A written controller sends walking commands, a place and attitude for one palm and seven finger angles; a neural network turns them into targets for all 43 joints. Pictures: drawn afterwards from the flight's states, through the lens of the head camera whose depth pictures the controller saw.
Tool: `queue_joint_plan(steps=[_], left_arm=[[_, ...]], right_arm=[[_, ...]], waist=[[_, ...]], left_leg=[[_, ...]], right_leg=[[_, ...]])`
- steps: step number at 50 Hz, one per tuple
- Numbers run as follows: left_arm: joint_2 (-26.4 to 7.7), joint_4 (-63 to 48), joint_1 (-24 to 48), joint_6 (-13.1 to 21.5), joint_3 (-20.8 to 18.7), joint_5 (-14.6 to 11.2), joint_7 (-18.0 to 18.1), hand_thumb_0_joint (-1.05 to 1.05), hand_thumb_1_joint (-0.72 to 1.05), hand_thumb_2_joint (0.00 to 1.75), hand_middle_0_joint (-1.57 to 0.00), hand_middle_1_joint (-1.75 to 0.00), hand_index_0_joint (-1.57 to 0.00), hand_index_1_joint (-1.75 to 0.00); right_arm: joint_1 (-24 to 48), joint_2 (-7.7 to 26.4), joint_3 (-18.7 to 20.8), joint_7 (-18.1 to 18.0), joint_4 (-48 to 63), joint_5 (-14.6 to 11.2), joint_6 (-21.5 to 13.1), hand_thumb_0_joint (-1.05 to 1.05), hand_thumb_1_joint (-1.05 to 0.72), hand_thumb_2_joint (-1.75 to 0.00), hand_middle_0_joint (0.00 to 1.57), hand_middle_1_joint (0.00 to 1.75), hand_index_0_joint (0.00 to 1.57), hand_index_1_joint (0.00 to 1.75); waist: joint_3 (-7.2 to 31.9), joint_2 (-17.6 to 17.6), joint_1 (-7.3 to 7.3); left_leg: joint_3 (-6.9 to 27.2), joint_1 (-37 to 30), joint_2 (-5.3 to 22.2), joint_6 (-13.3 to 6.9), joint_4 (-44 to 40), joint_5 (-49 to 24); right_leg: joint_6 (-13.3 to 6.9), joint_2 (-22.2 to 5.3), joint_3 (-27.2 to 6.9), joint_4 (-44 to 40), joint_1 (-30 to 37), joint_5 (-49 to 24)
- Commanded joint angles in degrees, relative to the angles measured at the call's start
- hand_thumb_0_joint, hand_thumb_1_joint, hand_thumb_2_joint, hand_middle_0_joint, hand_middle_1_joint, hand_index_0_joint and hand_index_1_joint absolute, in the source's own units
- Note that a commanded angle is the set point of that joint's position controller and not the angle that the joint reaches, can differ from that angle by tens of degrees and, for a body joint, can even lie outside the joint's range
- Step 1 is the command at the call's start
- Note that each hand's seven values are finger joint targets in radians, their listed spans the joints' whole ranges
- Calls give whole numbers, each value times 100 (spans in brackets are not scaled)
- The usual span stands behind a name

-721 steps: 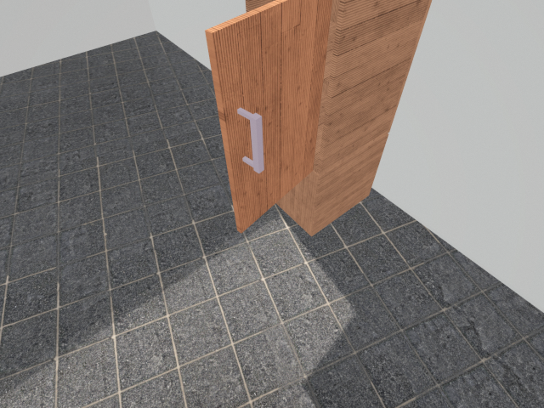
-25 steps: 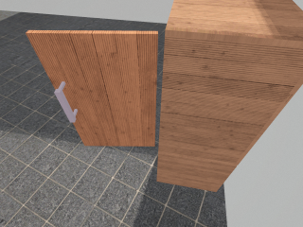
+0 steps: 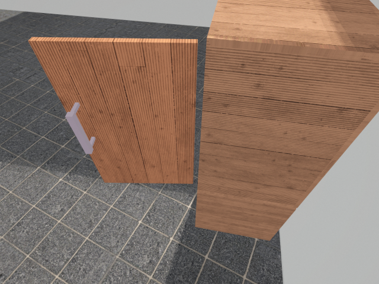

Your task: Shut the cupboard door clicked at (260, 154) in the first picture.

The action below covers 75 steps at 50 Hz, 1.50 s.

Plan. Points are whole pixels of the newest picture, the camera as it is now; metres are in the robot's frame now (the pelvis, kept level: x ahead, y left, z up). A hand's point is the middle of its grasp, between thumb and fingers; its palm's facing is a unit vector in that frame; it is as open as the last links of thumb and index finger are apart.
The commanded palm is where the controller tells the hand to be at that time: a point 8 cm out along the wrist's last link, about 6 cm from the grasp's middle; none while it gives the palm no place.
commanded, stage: look again from close up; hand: left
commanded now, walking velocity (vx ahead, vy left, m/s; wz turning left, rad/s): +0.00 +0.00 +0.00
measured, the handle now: (82, 129) +0.50 +0.34 +0.00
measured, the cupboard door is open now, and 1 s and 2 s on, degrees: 100 100 100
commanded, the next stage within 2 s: shuffle to correct the standing spot in 0.12 s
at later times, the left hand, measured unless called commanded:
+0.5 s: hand out of the picture +0.01 +0.21 -0.18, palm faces +0.07 -0.97 -0.23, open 7.4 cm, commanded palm none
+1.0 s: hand out of the picture +0.11 +0.25 -0.18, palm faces +0.05 -0.97 -0.25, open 7.3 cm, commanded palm none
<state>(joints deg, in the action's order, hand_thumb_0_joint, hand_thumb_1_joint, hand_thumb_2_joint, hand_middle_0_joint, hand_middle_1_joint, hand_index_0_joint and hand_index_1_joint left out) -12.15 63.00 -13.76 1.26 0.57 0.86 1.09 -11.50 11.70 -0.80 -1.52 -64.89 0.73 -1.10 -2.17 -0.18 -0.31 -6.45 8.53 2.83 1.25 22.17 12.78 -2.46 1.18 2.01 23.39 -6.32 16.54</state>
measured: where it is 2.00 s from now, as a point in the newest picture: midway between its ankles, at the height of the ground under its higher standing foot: outside the picture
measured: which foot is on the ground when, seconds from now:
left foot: down 0.00-0.98, up 1.00-1.00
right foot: down 0.00-0.60, up 0.62-0.96, down 0.98-1.00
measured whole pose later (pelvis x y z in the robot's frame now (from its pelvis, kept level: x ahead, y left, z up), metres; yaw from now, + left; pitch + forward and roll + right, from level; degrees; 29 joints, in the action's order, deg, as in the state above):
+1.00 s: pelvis +0.05 +0.07 -0.02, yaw +0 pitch +0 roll +2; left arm -7.4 55.8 -11.6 0.5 -2.0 2.0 1.9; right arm -19.6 7.9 0.0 -0.7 -60.7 1.0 0.7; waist -4.5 2.1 -0.4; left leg -8.2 11.1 -3.0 -3.4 34.9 23.7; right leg -1.9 -3.7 7.4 35.8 -17.9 16.7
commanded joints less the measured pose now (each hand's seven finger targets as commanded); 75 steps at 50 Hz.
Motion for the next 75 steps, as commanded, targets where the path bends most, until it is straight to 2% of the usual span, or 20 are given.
queue_joint_plan(steps=[1, 14, 25, 28, 31, 35, 43, 46, 47, 48, 49, 50, 53, 57, 65, 67, 68, 69, 70, 75], left_arm=[[-804, -188, -220, 95, -166, -17, 78, 0, 90, 90, -20, -30, -20, -30], [-877, -204, -259, 97, -220, -4, 79, 0, 90, 90, -20, -30, -20, -30], [-912, -268, -779, -10, -451, 53, 161, 0, 90, 90, -20, -30, -20, -30], [-829, -412, -525, -53, -487, 54, 145, 0, 90, 90, -20, -30, -20, -30], [-273, -713, -178, -176, -371, 76, 131, 0, 90, 90, -20, -30, -20, -30], [-169, -712, -83, -196, -388, 100, 64, 0, 90, 90, -20, -30, -20, -30], [67, -820, -108, -234, -338, 77, 91, 0, 90, 90, -20, -30, -20, -30], [44, -744, -474, -137, -370, 86, 116, 0, 90, 90, -20, -30, -20, -30], [-84, -663, -824, -70, -396, 94, 132, 0, 90, 90, -20, -30, -20, -30], [-498, -578, -1151, 6, -466, 135, 184, 0, 90, 90, -20, -30, -20, -30], [-1025, -570, -1411, 14, -615, 113, 210, 0, 90, 90, -20, -30, -20, -30], [-1065, -567, -1403, 14, -616, 43, 234, 0, 90, 90, -20, -30, -20, -30], [-664, -741, -640, 48, -580, 73, 273, 0, 90, 90, -20, -30, -20, -30], [-745, -809, -466, 80, -586, 96, 195, 0, 90, 90, -20, -30, -20, -30], [-1121, -887, -305, -102, -699, 169, 84, 0, 90, 90, -20, -30, -20, -30], [-741, -902, -330, -199, -594, 118, 76, 0, 90, 90, -20, -30, -20, -30], [-306, -926, -548, -245, -481, 56, 62, 0, 90, 90, -20, -30, -20, -30], [-143, -969, -587, -308, -410, 44, 107, 0, 90, 90, -20, -30, -20, -30], [-199, -955, -580, -306, -433, 25, 129, 0, 90, 90, -20, -30, -20, -30], [-277, -508, -692, -297, -442, 45, -28, 0, 90, 90, -20, -30, -20, -30]], right_arm=[[-141, 708, 141, -35, 183, 0, -82, 0, -90, -90, 20, 30, 20, 30], [-212, 693, 150, -25, 178, 6, -58, 0, -90, -90, 20, 30, 20, 30], [-308, 383, 210, 46, 582, 23, 102, 0, -90, -90, 20, 30, 20, 30], [-831, 363, 230, 56, 514, 12, 35, 0, -90, -90, 20, 30, 20, 30], [-1572, 806, 329, 6, 375, 59, 62, 0, -90, -90, 20, 30, 20, 30], [-1093, 498, 225, -36, 664, 81, 32, 0, -90, -90, 20, 30, 20, 30], [-1123, 448, 250, -27, 649, 104, 40, 0, -90, -90, 20, 30, 20, 30], [-1054, 430, 262, 6, 653, 66, 76, 0, -90, -90, 20, 30, 20, 30], [-1024, 417, 273, 26, 687, 24, 71, 0, -90, -90, 20, 30, 20, 30], [-1085, 230, 265, 63, 747, -47, 47, 0, -90, -90, 20, 30, 20, 30], [-1012, 112, 276, 86, 931, -6, 66, 0, -90, -90, 20, 30, 20, 30], [-882, 338, 344, 57, 963, 67, 152, 0, -90, -90, 20, 30, 20, 30], [-507, 180, 370, 165, 950, 91, 295, 0, -90, -90, 20, 30, 20, 30], [-565, -8, 364, 250, 976, 65, 356, 0, -90, -90, 20, 30, 20, 30], [-222, 106, 400, 220, 1220, -33, 192, 0, -90, -90, 20, 30, 20, 30], [-874, 381, 438, 152, 964, -18, 67, 0, -90, -90, 20, 30, 20, 30], [-1083, 887, 532, 115, 947, 29, 1, 0, -90, -90, 20, 30, 20, 30], [-1163, 1154, 551, 56, 996, 34, 51, 0, -90, -90, 20, 30, 20, 30], [-911, 1105, 503, 37, 1072, 97, 82, 0, -90, -90, 20, 30, 20, 30], [-130, 605, 324, -100, 1001, 105, 7, 0, -90, -90, 20, 30, 20, 30]], waist=[[94, -20, -11], [102, -27, -62], [-385, -828, -245], [-145, -617, 32], [-56, 1618, 282], [-233, 416, 66], [-9, 613, -2], [78, 308, -237], [252, -34, -404], [447, -1067, -508], [444, -1896, -573], [269, -1174, -505], [-311, -803, -258], [15, -799, -121], [144, -1338, -160], [514, -463, 118], [716, 1234, 174], [658, 1718, 267], [392, 1114, 188], [102, 1199, -59]], left_leg=[[502, -256, 480, -219, -237, -1080], [442, -136, 408, -199, -134, -894], [243, 1282, 51, -42, 1053, 881], [198, 196, 39, -110, 120, -139], [1737, -780, 1431, -1129, -615, -1737], [1568, -270, 1317, -1470, -676, -1829], [999, -232, 1012, -1432, -431, -2342], [810, 190, 870, -1145, 82, -1931], [558, 410, 628, -877, 499, -1446], [194, 1319, 153, -529, 1397, -245], [-15, 2409, -497, -172, 2788, 1961], [593, 2457, -219, -81, 3672, 2269], [854, 2545, 82, -19, 4352, 1247], [456, 2112, 54, 181, 3755, 589], [-75, 753, -290, 227, 1298, 283], [73, -533, 3, 172, 124, -617], [1454, -902, 1187, -145, -169, -1774], [2180, -145, 1842, -604, -535, -2170], [2227, 389, 2026, -964, -654, -1556], [1364, 513, 1359, -821, -583, -1937]], right_leg=[[-32, -786, -680, -382, -262, -1923], [-96, -918, -738, -404, -100, -1967], [-835, -2015, -1678, -456, 94, -2085], [-493, -1542, -974, 323, -472, -2143], [116, -262, 325, 2877, -2202, 2005], [54, -634, 52, 4185, -2555, 1334], [171, -525, 436, 2373, -1748, 934], [156, -503, 497, 986, -731, -95], [129, -709, 329, 294, -72, -688], [-216, -1720, -948, -121, 862, -1078], [-995, -3090, -2735, -626, 1364, -2388], [-1382, -3388, -2677, -760, 810, -2503], [-1010, -2594, -1537, -790, -360, -1829], [-629, -2069, -470, -601, -644, -2146], [-340, -1801, -267, 103, -1020, -1723], [45, -1220, 100, 1174, -1399, -696], [395, -625, 480, 2068, -2068, 1150], [447, -401, 90, 2879, -1850, 2158], [327, -505, -211, 3293, -1740, 1892], [379, -409, -349, 3609, -1748, 772]])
